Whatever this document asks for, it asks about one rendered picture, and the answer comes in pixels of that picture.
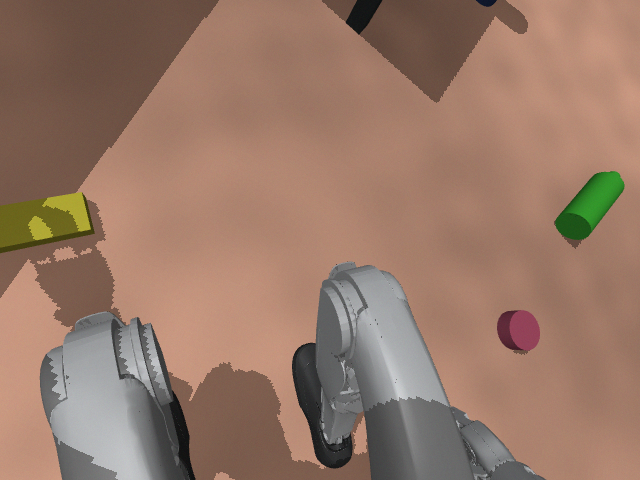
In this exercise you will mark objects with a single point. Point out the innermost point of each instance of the right robot arm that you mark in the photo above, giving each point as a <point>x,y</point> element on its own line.
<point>514,470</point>

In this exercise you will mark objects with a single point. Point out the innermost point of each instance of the right robot foot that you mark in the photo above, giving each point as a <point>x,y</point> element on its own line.
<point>308,390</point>

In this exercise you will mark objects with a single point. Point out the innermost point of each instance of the right robot hand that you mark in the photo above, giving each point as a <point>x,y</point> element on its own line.
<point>485,450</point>

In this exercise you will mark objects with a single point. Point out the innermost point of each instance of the left robot foot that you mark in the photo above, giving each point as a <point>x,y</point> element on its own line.
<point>183,438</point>

